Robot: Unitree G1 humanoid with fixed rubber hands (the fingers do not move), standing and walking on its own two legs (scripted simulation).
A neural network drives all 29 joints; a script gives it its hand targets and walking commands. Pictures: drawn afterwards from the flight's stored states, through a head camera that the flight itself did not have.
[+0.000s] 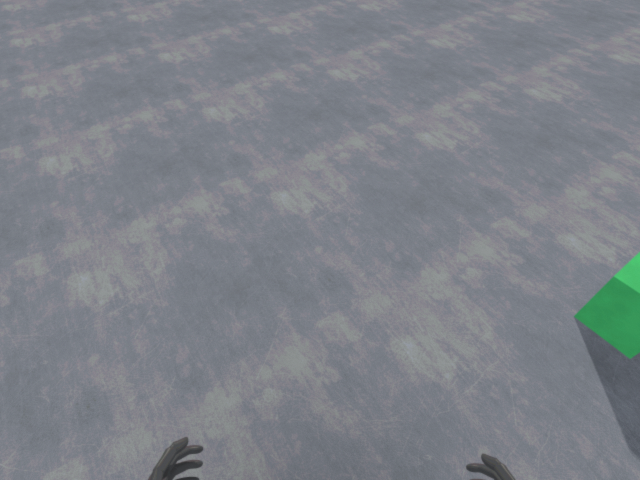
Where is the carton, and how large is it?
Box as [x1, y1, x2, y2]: [574, 252, 639, 358]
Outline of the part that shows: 639,252 613,276 574,316 629,358 639,352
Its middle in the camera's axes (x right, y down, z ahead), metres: +1.07 +0.20 +1.28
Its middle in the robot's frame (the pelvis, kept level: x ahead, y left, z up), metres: +0.70 -1.07 -0.64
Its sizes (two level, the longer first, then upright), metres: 0.210 0.200 0.250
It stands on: the floor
